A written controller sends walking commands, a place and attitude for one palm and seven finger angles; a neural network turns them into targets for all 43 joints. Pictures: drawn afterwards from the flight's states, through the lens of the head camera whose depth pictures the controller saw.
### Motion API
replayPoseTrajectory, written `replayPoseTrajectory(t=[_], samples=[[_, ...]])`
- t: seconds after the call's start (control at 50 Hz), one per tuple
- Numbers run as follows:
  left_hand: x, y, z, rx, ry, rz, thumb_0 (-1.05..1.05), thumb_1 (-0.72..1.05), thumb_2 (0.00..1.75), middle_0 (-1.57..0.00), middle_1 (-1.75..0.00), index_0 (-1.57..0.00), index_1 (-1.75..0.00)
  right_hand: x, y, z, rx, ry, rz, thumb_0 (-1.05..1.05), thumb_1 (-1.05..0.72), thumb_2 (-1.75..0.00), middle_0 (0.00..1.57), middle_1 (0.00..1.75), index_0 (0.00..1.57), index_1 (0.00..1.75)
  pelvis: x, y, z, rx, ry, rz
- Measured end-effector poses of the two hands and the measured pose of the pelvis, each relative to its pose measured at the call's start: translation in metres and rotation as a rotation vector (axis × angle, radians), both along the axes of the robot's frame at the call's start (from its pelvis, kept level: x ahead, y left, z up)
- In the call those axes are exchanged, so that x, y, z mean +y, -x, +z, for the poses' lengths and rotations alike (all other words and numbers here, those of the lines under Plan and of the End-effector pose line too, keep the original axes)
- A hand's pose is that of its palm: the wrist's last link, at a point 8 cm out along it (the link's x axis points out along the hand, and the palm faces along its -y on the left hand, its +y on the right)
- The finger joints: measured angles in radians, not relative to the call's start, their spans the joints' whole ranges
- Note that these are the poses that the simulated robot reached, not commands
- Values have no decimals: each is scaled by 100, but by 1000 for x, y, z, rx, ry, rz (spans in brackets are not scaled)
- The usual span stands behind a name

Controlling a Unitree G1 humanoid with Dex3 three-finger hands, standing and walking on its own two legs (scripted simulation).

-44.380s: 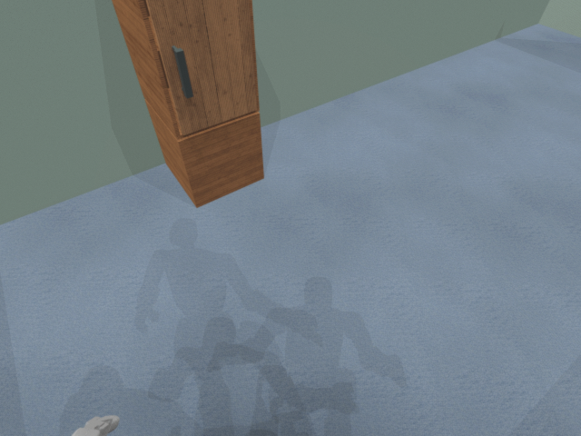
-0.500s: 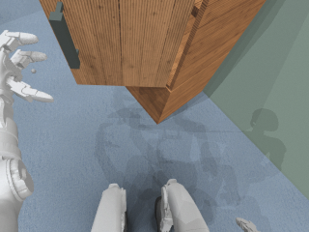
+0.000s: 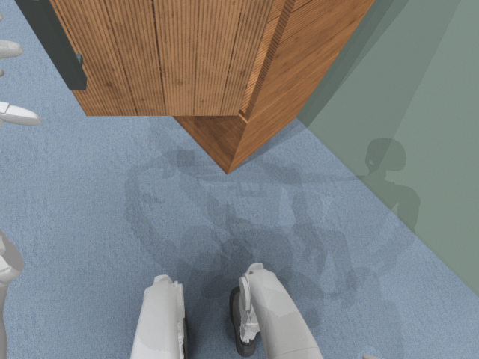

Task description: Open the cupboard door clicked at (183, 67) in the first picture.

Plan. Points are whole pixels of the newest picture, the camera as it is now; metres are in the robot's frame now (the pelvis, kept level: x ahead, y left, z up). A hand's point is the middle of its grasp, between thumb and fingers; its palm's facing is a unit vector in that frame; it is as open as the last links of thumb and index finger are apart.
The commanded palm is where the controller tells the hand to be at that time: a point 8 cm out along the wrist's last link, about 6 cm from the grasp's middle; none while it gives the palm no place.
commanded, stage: move the hooked fingers beside the handle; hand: left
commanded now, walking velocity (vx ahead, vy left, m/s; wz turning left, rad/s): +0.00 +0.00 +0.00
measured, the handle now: (59, 34) +0.57 +0.22 +0.06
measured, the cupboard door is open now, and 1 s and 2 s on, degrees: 53 53 53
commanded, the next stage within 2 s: slide the fingers in behind the handle in 0.56 s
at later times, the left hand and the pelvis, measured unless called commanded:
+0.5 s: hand out of the picture +0.51 +0.29 +0.05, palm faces +0.04 -1.00 -0.03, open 14.0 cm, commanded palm +0.50 +0.31 +0.06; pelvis +0.01 +0.01 +0.01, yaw +1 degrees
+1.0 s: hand (21, 74) +0.51 +0.26 +0.05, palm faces +0.04 -1.00 -0.02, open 14.0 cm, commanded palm +0.50 +0.29 +0.06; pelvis +0.00 +0.00 +0.01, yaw +1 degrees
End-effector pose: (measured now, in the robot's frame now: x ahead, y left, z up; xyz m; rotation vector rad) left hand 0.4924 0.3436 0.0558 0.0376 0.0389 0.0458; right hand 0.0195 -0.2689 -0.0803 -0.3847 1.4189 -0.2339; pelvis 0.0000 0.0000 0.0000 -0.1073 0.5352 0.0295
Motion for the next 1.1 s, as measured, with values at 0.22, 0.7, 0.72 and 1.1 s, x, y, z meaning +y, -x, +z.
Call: replayPoseTrajectory(t=[0.22,0.7,0.72,1.1], samples=[[2,0,0,5,10,0,-1,-50,30,-30,-120,-30,-120,6,-16,4,-25,6,27,0,-90,-90,20,30,21,30,4,-3,4,-5,9,14],[-7,9,6,-10,7,-13,-1,-50,30,-30,-120,-30,-120,10,-24,7,-39,-16,24,0,-90,-90,20,30,21,30,6,-6,11,-26,4,18],[-8,9,6,-7,9,-13,-1,-50,30,-30,-120,-30,-120,10,-24,7,-40,-17,24,0,-90,-90,20,30,21,30,6,-6,11,-27,3,17],[-30,0,-1,-13,17,-9,-1,-50,30,-30,-120,-30,-120,2,-20,3,-45,-14,16,0,-90,-90,20,30,21,30,0,-4,7,-21,-4,11]])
